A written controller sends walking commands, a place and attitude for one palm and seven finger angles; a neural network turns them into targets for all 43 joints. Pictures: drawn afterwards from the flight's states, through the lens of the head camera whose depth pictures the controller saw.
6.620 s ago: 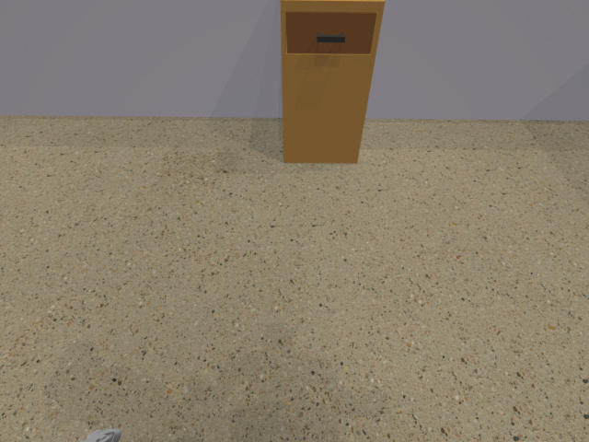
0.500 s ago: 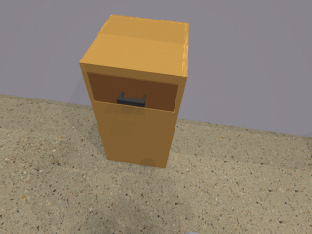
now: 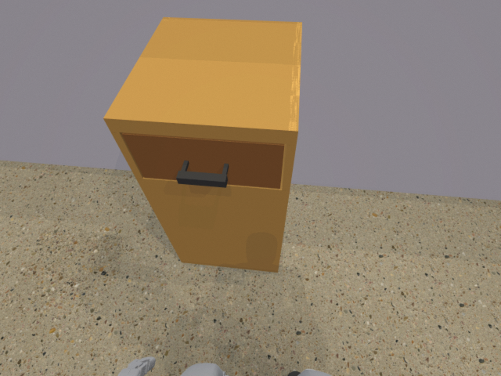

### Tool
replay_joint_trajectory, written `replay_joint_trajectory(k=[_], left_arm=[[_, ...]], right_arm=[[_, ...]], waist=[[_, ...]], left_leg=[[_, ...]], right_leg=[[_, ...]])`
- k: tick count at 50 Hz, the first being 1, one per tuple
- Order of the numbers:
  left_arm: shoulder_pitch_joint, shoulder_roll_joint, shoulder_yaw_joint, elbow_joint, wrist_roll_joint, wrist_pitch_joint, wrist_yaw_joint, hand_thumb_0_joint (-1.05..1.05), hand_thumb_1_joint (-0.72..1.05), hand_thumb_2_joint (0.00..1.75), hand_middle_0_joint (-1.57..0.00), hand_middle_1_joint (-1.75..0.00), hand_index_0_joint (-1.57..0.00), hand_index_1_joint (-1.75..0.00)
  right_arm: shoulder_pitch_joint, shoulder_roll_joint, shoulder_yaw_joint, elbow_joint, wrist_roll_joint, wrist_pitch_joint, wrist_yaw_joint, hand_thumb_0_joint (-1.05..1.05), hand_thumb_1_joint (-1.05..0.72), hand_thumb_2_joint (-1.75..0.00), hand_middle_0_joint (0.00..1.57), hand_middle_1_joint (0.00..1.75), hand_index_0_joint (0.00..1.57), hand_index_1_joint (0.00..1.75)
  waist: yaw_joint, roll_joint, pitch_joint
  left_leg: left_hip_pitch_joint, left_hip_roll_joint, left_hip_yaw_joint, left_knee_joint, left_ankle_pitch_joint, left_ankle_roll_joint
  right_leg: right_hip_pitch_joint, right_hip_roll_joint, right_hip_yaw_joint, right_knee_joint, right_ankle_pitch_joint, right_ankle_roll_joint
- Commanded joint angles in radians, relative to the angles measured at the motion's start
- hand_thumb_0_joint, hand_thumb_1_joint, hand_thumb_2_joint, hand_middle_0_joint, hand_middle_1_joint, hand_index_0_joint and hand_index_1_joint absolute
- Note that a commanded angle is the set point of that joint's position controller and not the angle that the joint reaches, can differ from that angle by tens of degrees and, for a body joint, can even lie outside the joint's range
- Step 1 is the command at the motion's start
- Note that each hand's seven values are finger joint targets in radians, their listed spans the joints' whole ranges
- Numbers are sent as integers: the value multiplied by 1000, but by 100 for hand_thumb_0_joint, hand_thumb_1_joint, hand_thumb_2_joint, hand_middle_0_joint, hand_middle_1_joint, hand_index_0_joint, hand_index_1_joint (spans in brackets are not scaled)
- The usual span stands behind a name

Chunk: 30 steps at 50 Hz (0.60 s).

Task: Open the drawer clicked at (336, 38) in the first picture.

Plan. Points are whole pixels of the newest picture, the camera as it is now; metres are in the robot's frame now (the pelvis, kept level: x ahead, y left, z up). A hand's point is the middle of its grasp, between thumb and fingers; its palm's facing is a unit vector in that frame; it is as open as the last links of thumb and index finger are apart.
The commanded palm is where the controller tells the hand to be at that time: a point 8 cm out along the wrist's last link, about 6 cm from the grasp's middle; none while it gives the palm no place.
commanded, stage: come to a stop and stand still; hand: left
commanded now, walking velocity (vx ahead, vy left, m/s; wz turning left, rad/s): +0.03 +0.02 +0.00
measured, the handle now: (204, 172) +0.54 +0.14 -0.09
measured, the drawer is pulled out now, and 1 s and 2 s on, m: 0.00 0.00 0.00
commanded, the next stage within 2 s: look again from close up in 0.74 s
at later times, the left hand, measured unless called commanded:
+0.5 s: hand out of the picture +0.01 +0.26 -0.16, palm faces +0.01 -0.97 -0.25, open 7.4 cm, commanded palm none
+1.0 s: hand out of the picture -0.03 +0.23 -0.17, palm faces +0.00 -0.98 -0.19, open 7.4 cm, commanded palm none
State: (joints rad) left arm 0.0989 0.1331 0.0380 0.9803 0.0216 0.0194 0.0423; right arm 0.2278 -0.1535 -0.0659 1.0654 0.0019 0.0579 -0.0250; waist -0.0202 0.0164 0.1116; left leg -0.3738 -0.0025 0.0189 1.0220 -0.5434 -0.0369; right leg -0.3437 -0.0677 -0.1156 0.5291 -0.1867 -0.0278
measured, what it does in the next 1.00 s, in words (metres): steps on the spot: left foot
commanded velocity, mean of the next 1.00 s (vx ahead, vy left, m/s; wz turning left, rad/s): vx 0.00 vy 0.00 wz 0.00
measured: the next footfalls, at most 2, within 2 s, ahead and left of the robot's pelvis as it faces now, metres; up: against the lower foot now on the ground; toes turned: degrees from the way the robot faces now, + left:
left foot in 0.14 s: +0.01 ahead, +0.15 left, +0.00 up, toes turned +2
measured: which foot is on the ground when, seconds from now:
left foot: up 0.00-0.12, down 0.14-1.00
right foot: down 0.00-1.00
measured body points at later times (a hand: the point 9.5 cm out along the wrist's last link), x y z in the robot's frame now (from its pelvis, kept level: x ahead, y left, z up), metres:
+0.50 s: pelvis -0.03 +0.06 -0.01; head -0.04 +0.06 +0.44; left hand +0.01 +0.31 -0.15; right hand +0.04 -0.18 -0.15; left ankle -0.03 +0.15 -0.73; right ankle +0.02 -0.06 -0.73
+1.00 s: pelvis -0.03 +0.06 +0.00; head -0.03 +0.06 +0.45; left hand -0.03 +0.28 -0.15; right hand -0.06 -0.16 -0.16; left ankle -0.03 +0.15 -0.73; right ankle +0.02 -0.06 -0.73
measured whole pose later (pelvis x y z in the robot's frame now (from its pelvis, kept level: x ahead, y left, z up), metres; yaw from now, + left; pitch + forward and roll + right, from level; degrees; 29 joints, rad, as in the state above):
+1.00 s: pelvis -0.03 +0.06 +0.00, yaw -2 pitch -1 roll +0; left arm 0.33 0.14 0.00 1.05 0.01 0.01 0.03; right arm 0.35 -0.16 -0.01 1.07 -0.01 0.01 -0.02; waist -0.01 0.01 0.01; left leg -0.19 -0.03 0.08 0.47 -0.25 0.05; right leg -0.28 -0.04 -0.05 0.46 -0.16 0.01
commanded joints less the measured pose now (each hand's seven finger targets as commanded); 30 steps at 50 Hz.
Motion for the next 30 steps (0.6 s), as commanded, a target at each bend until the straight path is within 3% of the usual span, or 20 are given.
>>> replay_joint_trajectory(k=[1,3,4,5,6,7,8,9,10,12,15,16,17,19,20,22,25,27,30], left_arm=[[50,218,57,-61,17,-1,11,0,90,90,-20,-30,-20,-30],[56,229,59,-56,16,3,4,0,90,90,-20,-30,-20,-30],[63,323,23,-137,22,-6,11,0,90,90,-20,-30,-20,-30],[73,260,42,-144,7,-2,21,0,90,90,-20,-30,-20,-30],[67,217,22,-180,-10,9,14,0,90,90,-20,-30,-20,-30],[99,179,13,-187,-12,19,1,0,90,90,-20,-30,-20,-30],[147,151,10,-191,-6,22,-10,0,90,90,-20,-30,-20,-30],[127,146,-1,-189,10,38,-15,0,90,90,-20,-30,-20,-30],[119,157,0,-196,14,45,-21,0,90,90,-20,-30,-20,-30],[156,154,3,-197,13,36,-31,0,90,90,-20,-30,-20,-30],[236,159,1,-178,8,10,-34,0,90,90,-20,-30,-20,-30],[251,182,6,-177,7,-2,-30,0,90,90,-20,-30,-20,-30],[245,214,7,-180,7,-11,-26,0,90,90,-20,-30,-20,-30],[193,248,12,-188,2,-23,-20,0,90,90,-20,-30,-20,-30],[178,245,13,-188,-1,-23,-17,0,90,90,-20,-30,-20,-30],[163,236,10,-185,-3,-21,-13,0,90,90,-20,-30,-20,-30],[195,192,-2,-160,-3,-15,-9,0,90,90,-20,-30,-20,-30],[222,165,-10,-132,-2,-13,-8,0,90,90,-20,-30,-20,-30],[237,153,-10,-100,-2,-13,-5,0,90,90,-20,-30,-20,-30]], right_arm=[[105,-43,-6,-60,-9,-8,7,0,-90,-90,20,30,20,30],[118,-52,0,-69,-10,-20,9,0,-90,-90,20,30,20,30],[156,-191,-5,-176,-26,-33,16,0,-90,-90,20,30,20,30],[148,-163,-16,-200,-24,-56,8,0,-90,-90,20,30,20,30],[110,-182,-12,-234,-35,-60,7,0,-90,-90,20,30,20,30],[49,-224,-20,-271,-45,-56,1,0,-90,-90,20,30,20,30],[1,-263,-24,-312,-48,-45,-5,0,-90,-90,20,30,20,30],[-10,-255,-15,-324,-46,-47,0,0,-90,-90,20,30,20,30],[-11,-247,-13,-328,-43,-44,-3,0,-90,-90,20,30,20,30],[4,-240,-7,-329,-43,-46,-7,0,-90,-90,20,30,20,30],[21,-226,4,-329,-36,-54,-4,0,-90,-90,20,30,20,30],[37,-208,8,-328,-29,-57,-4,0,-90,-90,20,30,20,30],[60,-188,12,-328,-22,-60,-2,0,-90,-90,20,30,20,30],[99,-168,18,-307,-22,-53,2,0,-90,-90,20,30,20,30],[115,-158,19,-289,-23,-53,4,0,-90,-90,20,30,20,30],[124,-154,23,-261,-23,-60,8,0,-90,-90,20,30,20,30],[98,-177,25,-235,-25,-74,10,0,-90,-90,20,30,20,30],[81,-180,27,-216,-24,-74,7,0,-90,-90,20,30,20,30],[90,-162,28,-182,-22,-73,7,0,-90,-90,20,30,20,30]], waist=[[23,-198,-197],[17,-198,-206],[-44,-226,-230],[-44,-141,-346],[-26,60,-333],[2,211,-246],[29,154,-178],[8,253,-83],[-2,269,9],[13,174,41],[38,72,-23],[36,19,-51],[17,-51,-61],[-21,-183,-107],[-28,-189,-113],[-30,-102,-88],[7,35,-80],[25,32,-68],[30,25,-52]], left_leg=[[45,21,-6,-121,39,0],[79,17,20,-284,96,2],[59,2,-11,-438,123,11],[123,15,14,-537,203,20],[173,56,-40,-611,293,42],[114,172,-137,-649,306,85],[-1,213,-147,-663,207,115],[-58,193,-177,-718,138,121],[-120,208,-184,-755,117,134],[-131,213,-177,-735,190,155],[-45,176,-131,-611,295,140],[-30,138,-106,-556,318,121],[-29,82,-71,-510,274,101],[60,16,-21,-444,189,82],[107,11,-19,-444,206,81],[141,31,-44,-513,260,90],[63,126,-134,-666,310,107],[16,142,-145,-708,273,105],[-10,131,-138,-743,183,98]], right_leg=[[129,-241,209,-176,394,-155],[146,-214,207,-168,268,-135],[307,-205,269,-53,378,-94],[227,-201,206,30,126,-52],[165,-109,133,75,-3,-19],[61,-15,40,114,-155,23],[66,20,7,134,-169,31],[13,49,7,190,-187,24],[-30,49,20,265,-197,27],[-44,47,54,290,-195,25],[53,46,49,73,-76,24],[90,20,98,-3,-17,12],[86,-39,188,-37,31,-15],[5,-116,304,-124,-80,-67],[-32,-131,308,-155,-135,-74],[-62,-94,258,-141,-161,-53],[48,-8,122,-30,-29,-1],[107,0,101,-25,0,12],[142,-10,107,-49,2,13]])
